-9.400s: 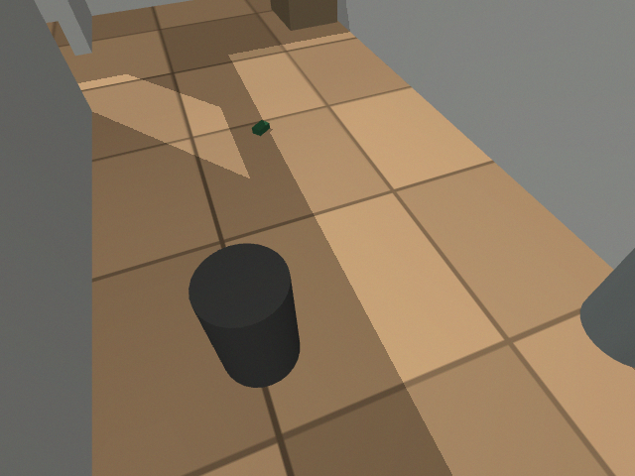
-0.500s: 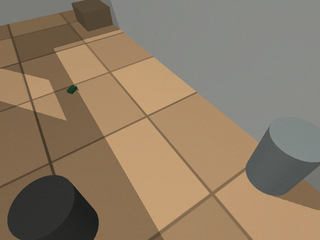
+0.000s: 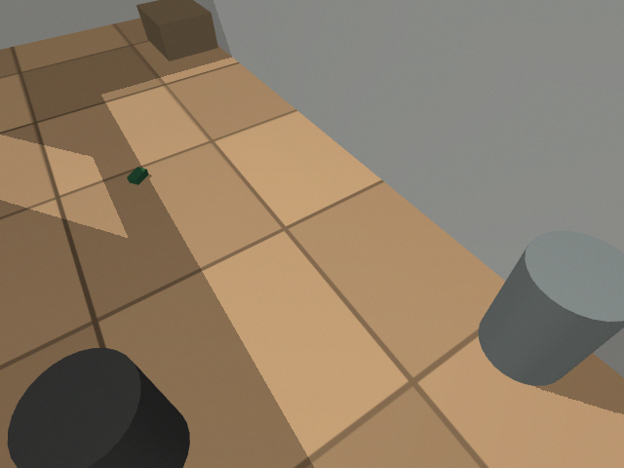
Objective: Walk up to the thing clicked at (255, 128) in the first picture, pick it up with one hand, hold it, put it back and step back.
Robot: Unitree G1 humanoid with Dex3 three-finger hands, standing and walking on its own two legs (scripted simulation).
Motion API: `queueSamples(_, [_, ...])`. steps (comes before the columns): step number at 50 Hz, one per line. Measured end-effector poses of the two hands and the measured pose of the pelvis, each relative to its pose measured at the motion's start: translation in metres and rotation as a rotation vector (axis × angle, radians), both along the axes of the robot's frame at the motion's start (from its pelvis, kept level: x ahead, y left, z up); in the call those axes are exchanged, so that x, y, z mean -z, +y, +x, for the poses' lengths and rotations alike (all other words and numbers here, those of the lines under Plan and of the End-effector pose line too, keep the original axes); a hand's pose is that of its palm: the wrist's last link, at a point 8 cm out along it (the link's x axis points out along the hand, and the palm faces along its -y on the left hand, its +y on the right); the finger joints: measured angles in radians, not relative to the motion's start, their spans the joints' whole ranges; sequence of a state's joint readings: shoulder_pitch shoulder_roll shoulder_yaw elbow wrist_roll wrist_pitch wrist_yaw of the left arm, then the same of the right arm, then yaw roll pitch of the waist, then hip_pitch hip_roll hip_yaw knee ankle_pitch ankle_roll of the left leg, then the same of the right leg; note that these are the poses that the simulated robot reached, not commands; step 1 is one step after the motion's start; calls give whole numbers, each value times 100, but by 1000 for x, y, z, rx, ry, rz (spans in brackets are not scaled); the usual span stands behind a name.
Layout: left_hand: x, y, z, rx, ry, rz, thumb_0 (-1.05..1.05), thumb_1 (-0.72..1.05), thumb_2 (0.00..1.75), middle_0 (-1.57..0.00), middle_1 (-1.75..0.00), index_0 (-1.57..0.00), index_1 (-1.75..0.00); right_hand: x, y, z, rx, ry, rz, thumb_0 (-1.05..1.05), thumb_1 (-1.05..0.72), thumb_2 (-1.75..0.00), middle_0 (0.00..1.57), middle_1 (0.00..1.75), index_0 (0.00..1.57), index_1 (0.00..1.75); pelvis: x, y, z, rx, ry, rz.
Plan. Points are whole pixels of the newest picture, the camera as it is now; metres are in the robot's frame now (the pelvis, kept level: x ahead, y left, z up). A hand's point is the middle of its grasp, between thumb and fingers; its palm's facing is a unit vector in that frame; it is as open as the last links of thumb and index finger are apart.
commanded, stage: stand
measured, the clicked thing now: (138, 175) +1.53 +1.02 -0.77
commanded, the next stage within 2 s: walk up in 1.30 s
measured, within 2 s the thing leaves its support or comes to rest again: neither
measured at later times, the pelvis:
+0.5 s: pelvis +0.00 +0.00 +0.00, yaw +0 degrees
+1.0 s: pelvis +0.01 +0.00 +0.00, yaw +0 degrees
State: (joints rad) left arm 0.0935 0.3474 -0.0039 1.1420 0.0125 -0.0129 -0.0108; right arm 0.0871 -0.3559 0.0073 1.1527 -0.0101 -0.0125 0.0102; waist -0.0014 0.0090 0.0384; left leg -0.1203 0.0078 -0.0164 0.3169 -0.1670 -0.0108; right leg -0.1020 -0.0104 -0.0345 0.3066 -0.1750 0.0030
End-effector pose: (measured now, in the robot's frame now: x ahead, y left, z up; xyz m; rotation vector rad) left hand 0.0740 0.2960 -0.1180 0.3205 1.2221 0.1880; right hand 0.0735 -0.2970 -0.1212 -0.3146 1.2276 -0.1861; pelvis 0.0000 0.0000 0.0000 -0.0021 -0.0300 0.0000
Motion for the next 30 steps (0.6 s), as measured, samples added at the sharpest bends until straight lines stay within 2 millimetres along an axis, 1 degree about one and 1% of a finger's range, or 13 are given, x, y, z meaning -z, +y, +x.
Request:
queueSamples(5, [-1, 1, 5, 1, -12, 1, 1, 91, 90, -20, -30, -20, -30, -1, 0, 3, 1, -10, -2, 0, -90, -89, 20, 30, 20, 30, 0, 0, 1, 1, -3, -1])
queueSamples(10, [-1, 2, 5, 0, -11, 2, 1, 91, 90, -20, -30, -20, -30, -1, 1, 2, 1, -9, -2, 0, -90, -89, 20, 30, 20, 30, 0, 1, 1, 2, -4, 0])
queueSamples(22, [1, 4, -7, -9, 15, 0, 1, 91, 90, -20, -30, -20, -30, -1, 3, -4, 1, 6, -2, 0, -90, -89, 20, 30, 20, 30, 0, 2, -1, -1, -4, 0])
queueSamples(30, [4, 5, -15, -17, 49, -1, 1, 91, 90, -20, -30, -20, -30, 1, 4, -9, 0, 34, -2, 0, -90, -89, 20, 30, 20, 30, 0, 3, 2, -2, 4, 1])
